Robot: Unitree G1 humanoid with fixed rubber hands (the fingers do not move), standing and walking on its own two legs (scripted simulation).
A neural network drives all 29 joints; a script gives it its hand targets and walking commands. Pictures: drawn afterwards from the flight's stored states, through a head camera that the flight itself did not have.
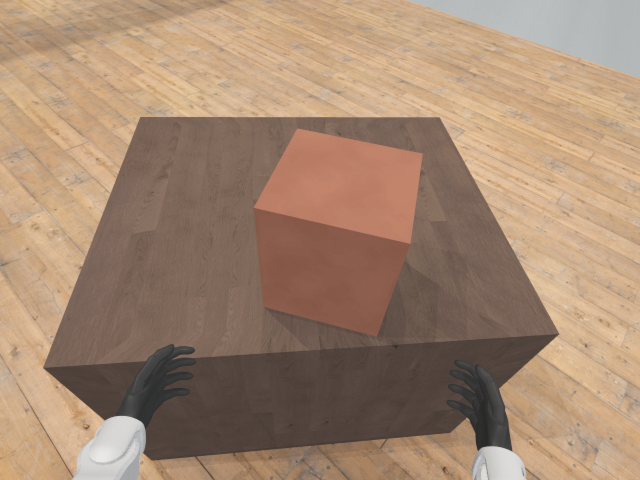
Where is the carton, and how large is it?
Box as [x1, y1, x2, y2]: [254, 128, 422, 336]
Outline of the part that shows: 297,128 254,206 263,306 376,336 410,242 422,154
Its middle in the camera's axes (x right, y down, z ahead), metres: +0.03 -0.01 +0.66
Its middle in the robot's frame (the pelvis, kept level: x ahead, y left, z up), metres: +0.48 -0.04 -0.01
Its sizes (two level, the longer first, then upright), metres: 0.210 0.200 0.250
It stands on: a pedestal, 0.64 m high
